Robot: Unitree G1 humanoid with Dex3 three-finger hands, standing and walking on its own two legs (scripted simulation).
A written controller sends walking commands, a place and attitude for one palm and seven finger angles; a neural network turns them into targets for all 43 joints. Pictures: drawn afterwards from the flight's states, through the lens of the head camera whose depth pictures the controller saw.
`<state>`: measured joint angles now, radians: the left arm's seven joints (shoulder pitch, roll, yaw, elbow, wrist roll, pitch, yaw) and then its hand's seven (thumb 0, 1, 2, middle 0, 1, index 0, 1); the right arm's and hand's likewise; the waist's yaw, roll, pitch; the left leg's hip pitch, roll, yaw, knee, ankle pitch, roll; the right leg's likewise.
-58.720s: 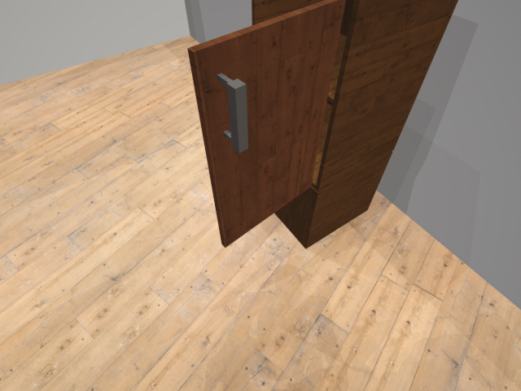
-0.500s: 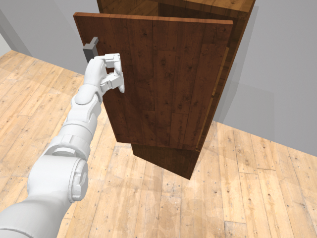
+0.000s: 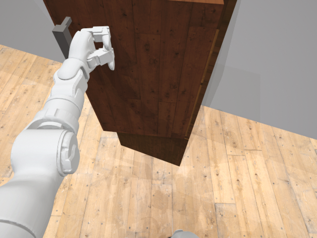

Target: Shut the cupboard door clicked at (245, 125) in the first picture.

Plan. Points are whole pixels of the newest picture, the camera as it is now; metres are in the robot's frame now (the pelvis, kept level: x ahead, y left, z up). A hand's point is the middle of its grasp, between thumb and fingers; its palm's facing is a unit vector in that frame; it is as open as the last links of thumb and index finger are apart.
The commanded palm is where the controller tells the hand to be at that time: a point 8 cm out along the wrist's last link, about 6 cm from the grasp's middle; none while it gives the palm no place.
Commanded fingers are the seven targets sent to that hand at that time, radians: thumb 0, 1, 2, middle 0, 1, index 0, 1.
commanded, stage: push the door shut along its arc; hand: left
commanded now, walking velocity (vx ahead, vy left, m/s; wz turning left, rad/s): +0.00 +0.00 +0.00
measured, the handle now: (74, 49) +0.56 +0.14 +0.15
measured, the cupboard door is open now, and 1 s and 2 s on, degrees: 15 0 0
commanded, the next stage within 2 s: pull the fist back off the door in 0.52 s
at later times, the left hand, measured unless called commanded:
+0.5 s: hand (118, 40) +0.57 +0.03 +0.16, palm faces -0.37 -0.93 +0.01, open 3.1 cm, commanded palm +0.58 +0.07 +0.15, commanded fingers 0.00 0.90 0.90 -1.30 -1.50 -1.30 -1.50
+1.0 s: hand (133, 44) +0.56 +0.00 +0.15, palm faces +0.04 -1.00 +0.01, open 3.0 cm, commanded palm +0.53 +0.06 +0.15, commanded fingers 0.00 0.90 0.90 -1.30 -1.50 -1.30 -1.50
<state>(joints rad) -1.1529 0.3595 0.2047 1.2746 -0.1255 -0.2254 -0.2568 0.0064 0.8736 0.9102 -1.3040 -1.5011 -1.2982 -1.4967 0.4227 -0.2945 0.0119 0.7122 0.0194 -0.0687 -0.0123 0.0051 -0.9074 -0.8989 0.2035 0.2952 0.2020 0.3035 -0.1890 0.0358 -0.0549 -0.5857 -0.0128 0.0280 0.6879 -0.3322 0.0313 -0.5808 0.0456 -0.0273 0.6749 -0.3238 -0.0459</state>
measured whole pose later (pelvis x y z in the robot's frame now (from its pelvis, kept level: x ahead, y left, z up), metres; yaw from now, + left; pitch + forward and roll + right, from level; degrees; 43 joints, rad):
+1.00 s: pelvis +0.01 +0.00 -0.01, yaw +0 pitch +19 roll -1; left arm -1.30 0.17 0.28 1.34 0.02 -0.19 0.29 0.01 0.87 0.91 -1.30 -1.50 -1.30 -1.50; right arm 0.43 -0.24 0.00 0.70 -0.07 -0.02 0.10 0.00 -0.91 -0.90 0.20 0.30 0.20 0.30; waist -0.21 0.06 -0.12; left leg -0.71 -0.01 0.02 0.76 -0.37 0.03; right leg -0.70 0.05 -0.03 0.73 -0.36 -0.04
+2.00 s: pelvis +0.01 -0.01 +0.02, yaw -1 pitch +3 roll +0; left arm -0.46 0.09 0.07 0.44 -0.14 -0.06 0.11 0.02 0.90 0.90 -1.30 -1.50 -1.30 -1.50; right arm 0.32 -0.26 -0.01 0.66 0.05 0.00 -0.01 0.01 -0.91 -0.90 0.20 0.29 0.20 0.30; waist -0.02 0.05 -0.06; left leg -0.30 0.00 0.03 0.55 -0.30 0.02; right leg -0.31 0.06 -0.01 0.55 -0.29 -0.06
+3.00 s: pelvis +0.01 +0.02 +0.03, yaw +2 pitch -4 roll +0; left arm 0.45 0.32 0.34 -0.35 -0.07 -0.07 0.11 0.02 0.89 0.90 -0.27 -0.36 -0.26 -0.36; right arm 0.21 -0.26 0.00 0.63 0.02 -0.05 -0.06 0.01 -0.91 -0.90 0.20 0.30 0.20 0.30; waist 0.08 0.08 -0.01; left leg -0.10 -0.05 0.00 0.41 -0.25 0.05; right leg -0.08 0.02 -0.04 0.39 -0.25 -0.02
